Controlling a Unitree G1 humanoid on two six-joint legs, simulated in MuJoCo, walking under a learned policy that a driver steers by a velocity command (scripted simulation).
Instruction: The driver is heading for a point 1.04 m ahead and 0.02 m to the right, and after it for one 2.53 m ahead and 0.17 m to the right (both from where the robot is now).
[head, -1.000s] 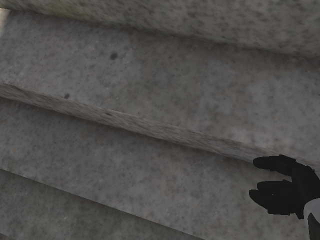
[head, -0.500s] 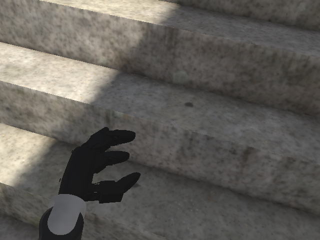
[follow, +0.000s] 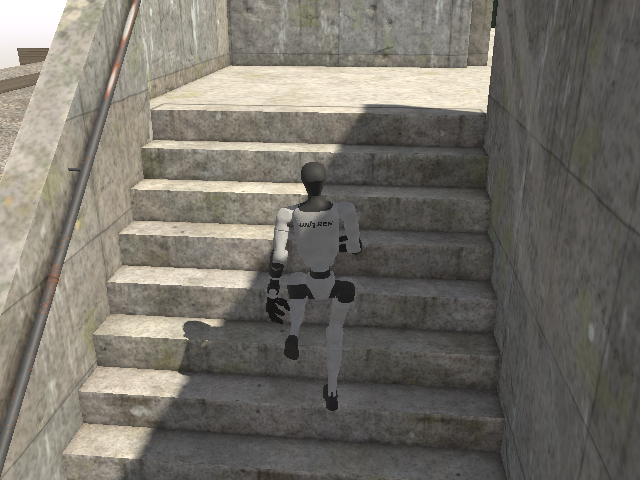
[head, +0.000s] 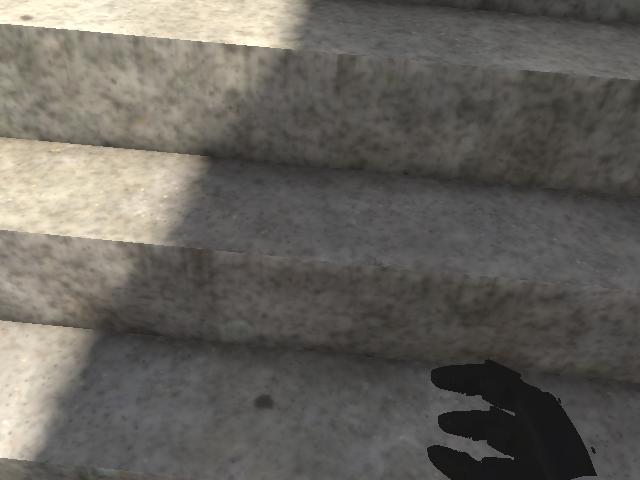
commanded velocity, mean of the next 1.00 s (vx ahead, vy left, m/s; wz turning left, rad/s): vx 1.00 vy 0.00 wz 0.09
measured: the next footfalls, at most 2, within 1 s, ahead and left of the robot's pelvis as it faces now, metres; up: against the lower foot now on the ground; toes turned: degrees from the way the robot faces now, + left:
left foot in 0.18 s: +0.30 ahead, +0.15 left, +0.21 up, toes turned -8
right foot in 0.58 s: +0.48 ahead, -0.26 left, +0.41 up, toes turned -20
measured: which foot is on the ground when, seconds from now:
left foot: up 0.00-0.16, down 0.18-0.60, up 0.62-0.98, down 1.00-1.00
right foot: down 0.00-0.18, up 0.20-0.56, down 0.58-1.00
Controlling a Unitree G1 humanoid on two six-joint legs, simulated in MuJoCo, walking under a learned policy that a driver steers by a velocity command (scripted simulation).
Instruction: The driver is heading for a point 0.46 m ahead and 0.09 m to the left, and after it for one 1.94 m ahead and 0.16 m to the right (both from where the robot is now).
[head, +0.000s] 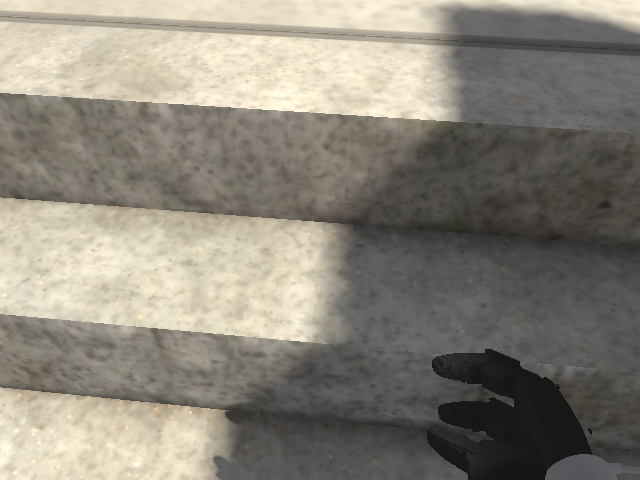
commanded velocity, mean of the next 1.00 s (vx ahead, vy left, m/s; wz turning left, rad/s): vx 0.78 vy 0.00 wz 0.25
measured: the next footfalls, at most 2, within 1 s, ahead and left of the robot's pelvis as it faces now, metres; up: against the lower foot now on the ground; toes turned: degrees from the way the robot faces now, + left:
right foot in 0.42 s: +0.41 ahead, -0.10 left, +0.41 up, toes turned +34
left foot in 0.68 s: +0.32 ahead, +0.26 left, +0.41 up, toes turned +31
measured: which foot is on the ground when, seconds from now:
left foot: down 0.00-0.38, up 0.40-0.66, down 0.68-0.96, up 0.98-1.00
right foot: down 0.00-0.02, up 0.04-0.40, down 0.42-0.70, up 0.72-0.98, down 1.00-1.00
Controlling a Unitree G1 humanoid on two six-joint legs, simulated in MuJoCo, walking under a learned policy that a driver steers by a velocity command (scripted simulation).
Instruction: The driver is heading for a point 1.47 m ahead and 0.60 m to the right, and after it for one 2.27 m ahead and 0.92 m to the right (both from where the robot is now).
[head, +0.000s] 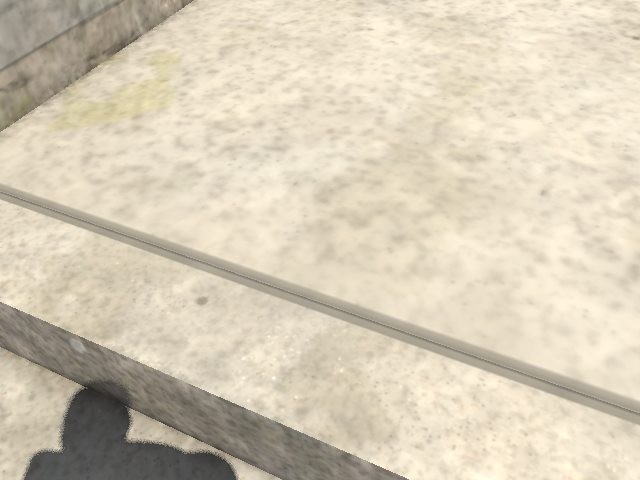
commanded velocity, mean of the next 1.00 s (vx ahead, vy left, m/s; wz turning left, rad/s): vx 0.35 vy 0.00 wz -0.60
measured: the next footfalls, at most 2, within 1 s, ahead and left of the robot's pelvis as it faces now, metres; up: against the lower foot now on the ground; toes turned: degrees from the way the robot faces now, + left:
left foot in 0.46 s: +0.09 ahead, +0.12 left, +0.00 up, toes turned -29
right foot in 1.00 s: +0.13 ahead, -0.34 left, +0.21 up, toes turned -42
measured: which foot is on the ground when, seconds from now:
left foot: up 0.00-0.44, down 0.46-1.00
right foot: down 0.00-0.46, up 0.48-0.98, down 1.00-1.00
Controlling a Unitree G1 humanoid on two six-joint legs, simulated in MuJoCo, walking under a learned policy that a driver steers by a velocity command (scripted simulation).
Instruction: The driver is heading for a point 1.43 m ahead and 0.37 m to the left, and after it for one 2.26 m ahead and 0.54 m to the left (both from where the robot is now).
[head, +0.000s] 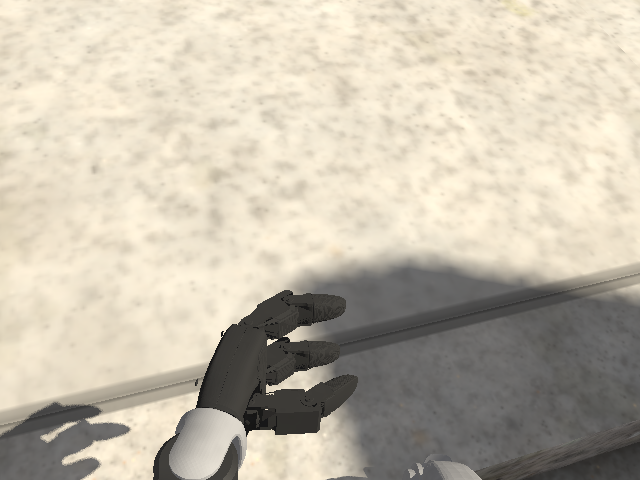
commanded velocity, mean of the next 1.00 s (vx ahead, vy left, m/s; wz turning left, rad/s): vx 0.97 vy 0.00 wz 0.47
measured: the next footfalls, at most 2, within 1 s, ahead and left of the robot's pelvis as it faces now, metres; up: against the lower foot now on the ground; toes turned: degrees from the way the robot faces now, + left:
left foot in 0.44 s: +0.36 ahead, +0.09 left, +0.41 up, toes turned +18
right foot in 1.00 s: +0.83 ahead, +0.18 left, +0.41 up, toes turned +23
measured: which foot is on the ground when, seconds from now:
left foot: down 0.00-0.04, up 0.06-0.42, down 0.44-1.00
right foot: down 0.00-0.44, up 0.46-0.98, down 1.00-1.00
